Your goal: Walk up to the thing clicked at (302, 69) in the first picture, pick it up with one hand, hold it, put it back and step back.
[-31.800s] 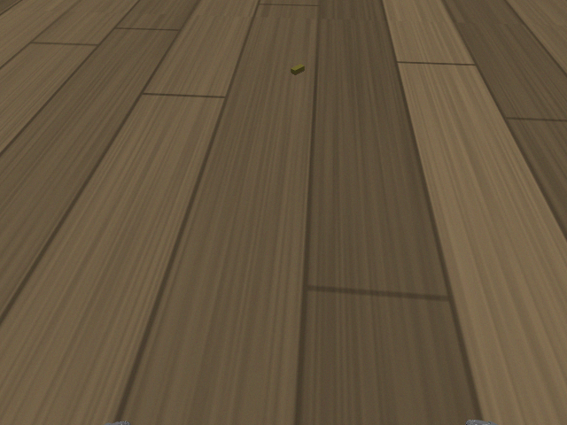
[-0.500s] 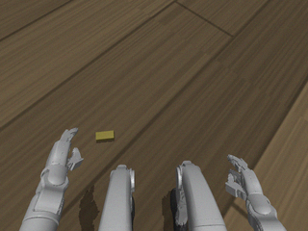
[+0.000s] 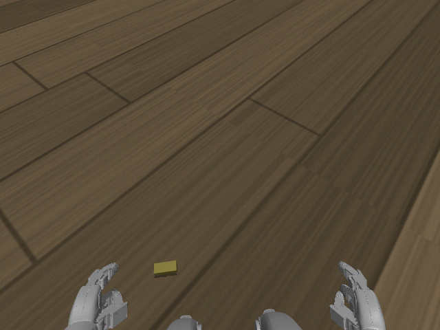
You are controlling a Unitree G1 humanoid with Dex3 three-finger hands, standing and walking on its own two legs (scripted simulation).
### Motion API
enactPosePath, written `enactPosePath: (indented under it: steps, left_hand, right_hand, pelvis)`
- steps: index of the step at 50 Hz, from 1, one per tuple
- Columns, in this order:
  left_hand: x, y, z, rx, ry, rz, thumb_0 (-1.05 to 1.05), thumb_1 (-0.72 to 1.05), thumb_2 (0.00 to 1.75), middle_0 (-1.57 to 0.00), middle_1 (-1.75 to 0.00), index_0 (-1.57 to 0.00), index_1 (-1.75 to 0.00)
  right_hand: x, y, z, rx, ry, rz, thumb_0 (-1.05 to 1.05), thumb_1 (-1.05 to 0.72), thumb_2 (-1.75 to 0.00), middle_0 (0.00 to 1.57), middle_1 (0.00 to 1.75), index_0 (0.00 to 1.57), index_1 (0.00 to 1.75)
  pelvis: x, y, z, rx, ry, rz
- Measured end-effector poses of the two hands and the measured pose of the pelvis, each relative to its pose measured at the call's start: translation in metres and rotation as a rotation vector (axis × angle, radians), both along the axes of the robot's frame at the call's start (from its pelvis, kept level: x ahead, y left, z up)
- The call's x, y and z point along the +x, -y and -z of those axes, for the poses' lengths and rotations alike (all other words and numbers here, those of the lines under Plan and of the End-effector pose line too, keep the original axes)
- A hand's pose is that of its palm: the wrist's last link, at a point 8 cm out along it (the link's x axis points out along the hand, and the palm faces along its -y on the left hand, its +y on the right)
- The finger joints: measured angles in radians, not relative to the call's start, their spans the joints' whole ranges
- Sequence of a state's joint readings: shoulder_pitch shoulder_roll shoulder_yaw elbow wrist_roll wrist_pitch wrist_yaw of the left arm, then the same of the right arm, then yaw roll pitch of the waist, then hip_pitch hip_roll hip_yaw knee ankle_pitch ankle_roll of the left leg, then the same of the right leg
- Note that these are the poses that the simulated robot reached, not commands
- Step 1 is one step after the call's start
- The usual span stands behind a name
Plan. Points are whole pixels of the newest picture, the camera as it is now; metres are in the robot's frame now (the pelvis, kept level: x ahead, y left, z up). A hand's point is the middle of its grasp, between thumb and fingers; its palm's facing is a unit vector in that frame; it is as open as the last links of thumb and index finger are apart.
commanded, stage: home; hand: left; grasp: from above
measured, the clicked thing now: (165, 267) +0.44 +0.22 -0.69
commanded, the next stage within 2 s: none
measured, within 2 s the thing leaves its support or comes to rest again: neither
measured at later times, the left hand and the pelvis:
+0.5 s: hand (119, 315) +0.17 +0.18 -0.04, palm faces +0.07 -0.98 -0.19, open 7.4 cm; pelvis +0.01 +0.00 +0.01, yaw +1 degrees
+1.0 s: hand (121, 318) +0.16 +0.18 -0.04, palm faces +0.06 -0.98 -0.19, open 7.4 cm; pelvis +0.00 +0.00 +0.01, yaw +0 degrees
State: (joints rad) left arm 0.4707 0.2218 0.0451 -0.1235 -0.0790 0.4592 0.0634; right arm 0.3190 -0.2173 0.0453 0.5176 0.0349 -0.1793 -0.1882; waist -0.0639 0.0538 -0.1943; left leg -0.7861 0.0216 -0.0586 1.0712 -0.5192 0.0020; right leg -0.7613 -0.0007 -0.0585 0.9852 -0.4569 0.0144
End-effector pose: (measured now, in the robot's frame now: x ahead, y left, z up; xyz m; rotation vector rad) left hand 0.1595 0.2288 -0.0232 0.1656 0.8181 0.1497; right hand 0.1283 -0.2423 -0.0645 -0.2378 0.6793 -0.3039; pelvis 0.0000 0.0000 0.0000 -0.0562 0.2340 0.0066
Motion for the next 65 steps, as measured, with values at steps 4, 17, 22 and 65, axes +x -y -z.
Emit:
enactPosePath:
  steps: [4, 17, 22, 65]
  left_hand:
    - [-0.007, -0.001, -0.013, -0.003, 0.006, -0.002, 0.01, 0.91, 0.9, -0.2, -0.3, -0.2, -0.3]
    - [-0.013, -0.002, -0.01, -0.023, -0.006, -0.007, 0.02, 0.91, 0.9, -0.2, -0.3, -0.2, -0.3]
    - [-0.012, -0.003, -0.011, -0.016, 0.005, -0.001, 0.02, 0.91, 0.9, -0.2, -0.3, -0.2, -0.3]
    - [-0.01, -0.002, -0.01, -0.015, -0.001, 0.011, 0.02, 0.91, 0.9, -0.2, -0.3, -0.2, -0.3]
  right_hand:
    - [0.013, -0.002, -0.012, -0.005, 0.051, -0.013, 0.01, -0.9, -0.9, 0.2, 0.3, 0.21, 0.3]
    - [0.042, -0.011, -0.027, -0.022, 0.122, -0.096, 0.01, -0.9, -0.9, 0.2, 0.3, 0.21, 0.3]
    - [0.039, -0.011, -0.024, -0.023, 0.108, -0.095, 0.01, -0.9, -0.9, 0.2, 0.3, 0.21, 0.3]
    - [0.03, -0.007, -0.02, -0.023, 0.084, -0.071, 0.01, -0.9, -0.9, 0.2, 0.3, 0.21, 0.3]
  pelvis:
    - [0.005, -0.001, -0.007, 0.002, 0.024, -0.003]
    - [0.007, 0.0, -0.01, 0.004, 0.049, -0.013]
    - [0.007, -0.001, -0.01, 0.004, 0.055, -0.013]
    - [0.007, -0.001, -0.01, 0.004, 0.055, -0.006]
